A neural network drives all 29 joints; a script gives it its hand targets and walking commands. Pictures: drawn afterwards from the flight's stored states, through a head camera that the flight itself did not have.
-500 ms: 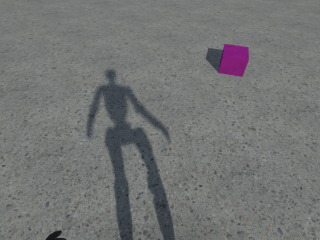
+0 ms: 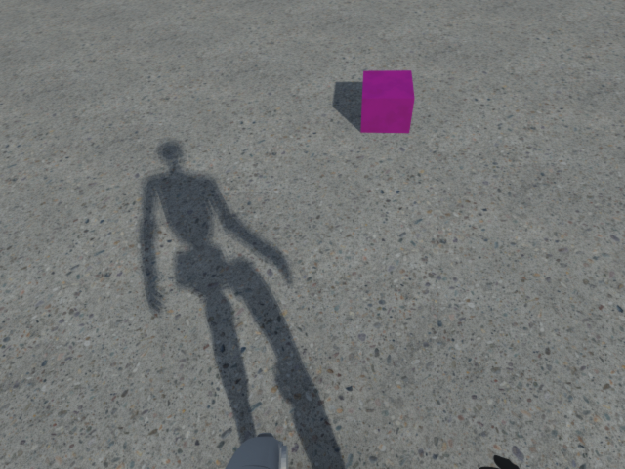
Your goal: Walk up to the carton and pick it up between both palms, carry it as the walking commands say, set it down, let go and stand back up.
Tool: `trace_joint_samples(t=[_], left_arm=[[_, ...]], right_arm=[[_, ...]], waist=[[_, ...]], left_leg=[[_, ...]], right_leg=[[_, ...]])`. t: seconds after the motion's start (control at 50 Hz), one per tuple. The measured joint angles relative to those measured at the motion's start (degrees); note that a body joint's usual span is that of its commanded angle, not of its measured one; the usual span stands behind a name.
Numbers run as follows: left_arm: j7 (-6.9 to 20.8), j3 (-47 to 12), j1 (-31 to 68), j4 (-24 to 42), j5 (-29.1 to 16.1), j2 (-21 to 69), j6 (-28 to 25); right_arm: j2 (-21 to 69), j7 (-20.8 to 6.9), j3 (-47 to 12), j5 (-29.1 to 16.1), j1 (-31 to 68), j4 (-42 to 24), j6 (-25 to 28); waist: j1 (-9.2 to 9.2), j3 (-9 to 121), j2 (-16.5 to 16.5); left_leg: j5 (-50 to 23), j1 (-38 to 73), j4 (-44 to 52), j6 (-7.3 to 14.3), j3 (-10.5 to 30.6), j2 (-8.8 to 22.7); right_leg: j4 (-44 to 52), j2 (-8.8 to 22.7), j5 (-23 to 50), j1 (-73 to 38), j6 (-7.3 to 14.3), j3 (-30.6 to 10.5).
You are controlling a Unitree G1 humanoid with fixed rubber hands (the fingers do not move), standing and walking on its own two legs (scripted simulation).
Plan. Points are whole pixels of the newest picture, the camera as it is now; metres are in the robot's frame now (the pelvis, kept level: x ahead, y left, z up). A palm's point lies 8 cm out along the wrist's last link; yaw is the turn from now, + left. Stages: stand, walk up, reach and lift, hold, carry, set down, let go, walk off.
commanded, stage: walk up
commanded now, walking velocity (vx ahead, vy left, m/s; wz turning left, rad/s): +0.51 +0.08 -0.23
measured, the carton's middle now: (386, 101) +2.02 -0.19 -0.68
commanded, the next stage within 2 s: none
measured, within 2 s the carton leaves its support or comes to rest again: neither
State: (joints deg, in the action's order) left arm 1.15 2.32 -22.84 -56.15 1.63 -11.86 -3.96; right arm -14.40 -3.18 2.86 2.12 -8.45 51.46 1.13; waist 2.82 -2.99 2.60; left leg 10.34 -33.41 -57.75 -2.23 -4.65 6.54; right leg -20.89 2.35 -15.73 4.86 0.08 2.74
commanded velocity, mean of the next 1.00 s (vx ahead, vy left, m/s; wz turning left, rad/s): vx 0.50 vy -0.05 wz -0.07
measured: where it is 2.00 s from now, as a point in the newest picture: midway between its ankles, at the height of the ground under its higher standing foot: (371, 261)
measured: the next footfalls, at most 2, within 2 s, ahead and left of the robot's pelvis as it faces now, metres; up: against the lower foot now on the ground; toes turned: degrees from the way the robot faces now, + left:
left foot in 0.22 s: +0.33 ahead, +0.15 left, +0.00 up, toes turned +5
right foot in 0.82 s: +0.57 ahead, -0.16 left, +0.00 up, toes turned -12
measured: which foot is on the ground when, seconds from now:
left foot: up 0.00-0.20, down 0.22-0.82, up 0.84-1.00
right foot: down 0.00-0.24, up 0.26-0.80, down 0.82-1.00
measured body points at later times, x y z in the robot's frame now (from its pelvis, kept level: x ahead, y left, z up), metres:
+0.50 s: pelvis +0.27 +0.06 +0.00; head +0.31 +0.09 +0.45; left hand +0.37 +0.31 -0.16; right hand +0.23 -0.21 -0.12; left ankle +0.29 +0.14 -0.75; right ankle +0.30 -0.12 -0.65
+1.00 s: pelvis +0.52 -0.05 +0.00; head +0.55 -0.08 +0.45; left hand +0.58 +0.21 -0.13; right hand +0.54 -0.31 -0.16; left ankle +0.49 +0.11 -0.65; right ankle +0.53 -0.16 -0.75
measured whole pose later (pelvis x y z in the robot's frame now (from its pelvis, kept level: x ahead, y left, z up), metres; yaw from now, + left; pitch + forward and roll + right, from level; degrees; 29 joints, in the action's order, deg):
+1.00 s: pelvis +0.52 -0.05 +0.00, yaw -3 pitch +0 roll +1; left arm 1.0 3.0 -14.5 -57.0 1.4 -12.5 -5.0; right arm -14.1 -1.1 3.6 1.3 -15.5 56.4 1.7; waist 0.2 -3.1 2.8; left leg 14.4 -28.0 -66.0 0.3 -2.4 6.8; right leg -25.0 3.2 -12.1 13.1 1.2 7.7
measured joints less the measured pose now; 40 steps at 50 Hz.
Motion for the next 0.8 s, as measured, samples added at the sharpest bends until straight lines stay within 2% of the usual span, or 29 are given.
trace_joint_samples(t=[0.1,0.2,0.22,0.24,0.26,0.3,0.34,0.38,0.44,0.52,0.62,0.7,0.74,0.8], left_arm=[[-0.90,-0.15,-3.35,-1.25,-0.32,0.54,-0.49],[-1.57,0.16,-4.88,-3.21,-0.56,-0.58,-0.31],[-1.55,0.15,-5.25,-3.69,-0.67,-0.85,-0.23],[-1.52,0.16,-5.01,-4.31,-0.74,-1.10,-0.05],[-1.55,0.32,-3.76,-4.70,-0.78,-1.39,0.27],[-1.43,0.48,-0.69,-4.22,-0.49,-1.93,0.54],[-1.20,0.38,2.42,-3.07,-0.36,-2.50,0.54],[-0.73,0.56,5.44,-1.81,-0.25,-3.09,1.17],[0.40,0.84,9.53,-0.28,-0.23,-3.57,2.80],[1.90,1.19,13.36,1.08,0.05,-2.97,4.76],[3.19,1.05,16.82,2.02,-0.33,-1.30,5.60],[3.61,0.46,20.38,3.17,-0.87,-0.23,5.04],[3.47,0.12,21.85,3.74,-0.76,0.20,4.21],[2.61,-0.10,22.94,4.25,-0.31,0.04,2.41]], right_arm=[[1.56,-0.63,-0.20,-0.68,5.56,-1.12,-0.73],[1.98,-0.44,-0.27,-1.03,8.85,-1.92,-0.14],[1.70,-0.15,-0.28,-1.00,8.93,-1.96,0.49],[1.42,0.33,-0.12,-0.64,8.86,-1.83,1.36],[1.27,0.91,-0.04,-0.27,8.39,-1.46,2.09],[0.88,1.59,-0.15,-0.47,5.81,-0.02,2.68],[0.70,1.94,-0.20,-0.93,2.17,1.78,2.78],[0.80,2.54,-0.30,-1.34,-1.77,3.56,2.97],[1.21,3.05,-0.49,-1.53,-7.81,6.00,3.32],[2.47,3.45,-0.62,-1.32,-14.27,8.01,3.32],[4.25,3.80,-1.00,-0.96,-18.43,8.34,3.56],[5.04,3.83,-1.21,-0.63,-19.53,8.34,3.61],[4.80,3.66,-1.03,-0.52,-19.64,8.51,3.47],[3.93,3.57,-0.84,-0.78,-19.75,9.07,2.87]], waist=[[1.63,-1.07,-1.31],[2.81,-0.80,-3.09],[2.69,-0.54,-3.14],[2.18,-0.61,-3.24],[1.69,-1.07,-3.68],[1.18,-1.69,-4.15],[0.13,-1.88,-4.55],[-1.26,-2.00,-4.96],[-3.02,-2.11,-5.13],[-4.48,-1.83,-5.41],[-6.32,-1.48,-5.14],[-7.88,-1.26,-4.47],[-8.16,-0.75,-3.79],[-8.09,0.19,-2.57]], left_leg=[[-7.09,-1.34,14.99,-0.34,-1.39,-1.34],[-5.40,3.35,26.14,0.83,-3.30,-3.15],[-3.76,5.55,28.01,1.37,-3.67,-3.42],[-5.63,5.97,27.36,3.07,-4.01,-3.45],[-4.66,5.32,24.32,4.40,-4.29,-3.52],[-1.14,7.10,22.85,5.55,-4.69,-3.49],[-0.25,11.18,26.05,5.60,-4.90,-3.77],[-0.40,15.14,29.65,5.29,-4.66,-3.97],[0.32,19.79,32.79,4.89,-3.67,-3.77],[2.17,25.02,35.50,4.21,-3.14,-3.41],[4.15,31.28,39.37,2.50,-3.42,-2.23],[6.10,35.01,41.54,0.47,-3.17,-0.85],[7.80,36.31,41.66,-0.73,-3.36,-0.15],[13.23,36.01,36.17,-2.25,-3.32,1.37]], right_leg=[[5.51,0.95,-1.53,-6.73,-1.33,-1.39],[5.12,2.61,-7.36,-11.46,-3.59,-2.35],[1.77,2.81,-9.75,-11.02,-3.69,-2.73],[-5.44,2.96,-12.41,-8.63,-2.97,-3.01],[-16.09,2.68,-13.72,-4.39,-1.76,-4.28],[-35.16,1.17,-11.96,4.52,0.40,-5.90],[-44.54,1.20,-6.81,11.69,1.15,-4.64],[-47.48,1.83,-2.27,17.49,0.48,-3.15],[-46.60,2.65,2.78,23.95,-0.87,-2.07],[-42.58,3.85,9.25,29.79,-2.27,-2.24],[-32.15,4.52,14.32,31.44,-3.17,-1.50],[-20.62,3.97,13.85,28.25,-2.91,0.66],[-15.67,3.33,10.79,25.83,-2.33,2.15],[-8.73,1.67,6.41,19.87,-1.39,4.76]])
